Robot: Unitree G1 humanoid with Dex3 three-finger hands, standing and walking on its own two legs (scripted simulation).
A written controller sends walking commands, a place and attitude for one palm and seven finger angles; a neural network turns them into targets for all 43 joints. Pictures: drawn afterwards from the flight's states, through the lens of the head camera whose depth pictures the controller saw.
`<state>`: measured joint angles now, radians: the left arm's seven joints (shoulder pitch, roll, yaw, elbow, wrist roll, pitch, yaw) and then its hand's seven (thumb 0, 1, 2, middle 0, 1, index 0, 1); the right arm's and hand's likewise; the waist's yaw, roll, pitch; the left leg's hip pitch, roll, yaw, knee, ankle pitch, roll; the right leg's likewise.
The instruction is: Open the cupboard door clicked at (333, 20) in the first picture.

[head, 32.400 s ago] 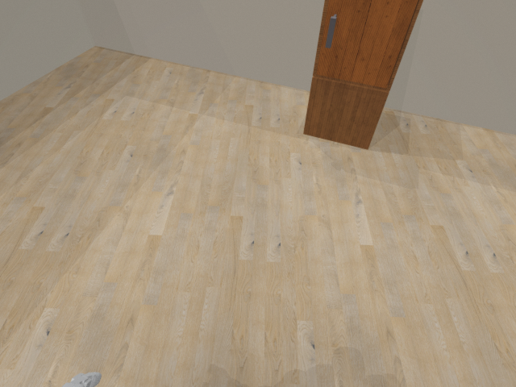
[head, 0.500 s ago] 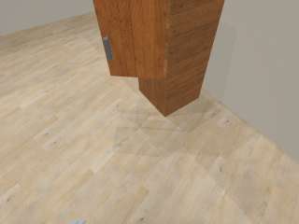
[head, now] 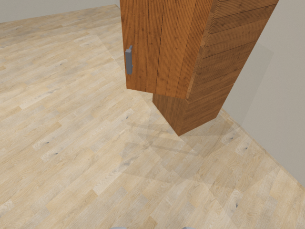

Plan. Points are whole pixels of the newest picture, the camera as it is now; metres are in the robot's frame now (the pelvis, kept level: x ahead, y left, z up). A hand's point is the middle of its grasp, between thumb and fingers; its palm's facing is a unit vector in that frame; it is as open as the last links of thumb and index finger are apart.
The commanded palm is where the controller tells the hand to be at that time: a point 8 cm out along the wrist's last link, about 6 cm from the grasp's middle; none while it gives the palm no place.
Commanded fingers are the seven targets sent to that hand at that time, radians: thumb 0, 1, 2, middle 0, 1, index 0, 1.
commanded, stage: take the last steps up to it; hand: left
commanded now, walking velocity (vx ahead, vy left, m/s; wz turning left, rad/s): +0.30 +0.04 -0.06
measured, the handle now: (130, 59) +0.87 +0.20 -0.10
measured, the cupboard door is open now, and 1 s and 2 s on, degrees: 49 49 49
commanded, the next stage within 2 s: come to a stop and stand still in 0.58 s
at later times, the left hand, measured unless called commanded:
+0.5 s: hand (106, 192) +0.23 +0.16 -0.14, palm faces +0.05 -0.97 -0.23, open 7.2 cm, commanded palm none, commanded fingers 0.00 0.90 0.90 -0.20 -0.30 -0.20 -0.30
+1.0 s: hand (97, 173) +0.30 +0.22 -0.18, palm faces +0.03 -0.98 -0.19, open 7.4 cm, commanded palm none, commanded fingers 0.00 0.90 0.90 -0.20 -0.30 -0.20 -0.30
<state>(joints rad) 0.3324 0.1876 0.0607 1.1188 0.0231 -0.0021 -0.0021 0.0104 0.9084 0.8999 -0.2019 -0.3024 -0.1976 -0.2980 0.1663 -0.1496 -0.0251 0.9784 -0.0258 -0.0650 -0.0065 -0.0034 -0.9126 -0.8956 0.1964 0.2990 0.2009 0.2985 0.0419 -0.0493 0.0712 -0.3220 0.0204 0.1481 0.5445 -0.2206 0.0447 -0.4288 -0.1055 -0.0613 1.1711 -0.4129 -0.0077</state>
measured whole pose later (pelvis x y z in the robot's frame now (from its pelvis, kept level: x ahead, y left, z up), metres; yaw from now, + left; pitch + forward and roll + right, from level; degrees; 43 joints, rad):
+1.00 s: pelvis +0.27 +0.03 +0.01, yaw -2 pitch +0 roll -1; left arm 0.22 0.19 0.06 1.03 0.02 0.06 0.02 0.00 0.91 0.90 -0.20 -0.30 -0.20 -0.30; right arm 0.10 -0.15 -0.02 1.01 -0.02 0.01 -0.04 -0.01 -0.92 -0.89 0.20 0.30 0.21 0.30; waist 0.02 -0.02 0.08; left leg -0.34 0.06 0.13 0.51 -0.17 0.05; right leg -0.43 -0.03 -0.03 0.96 -0.48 0.03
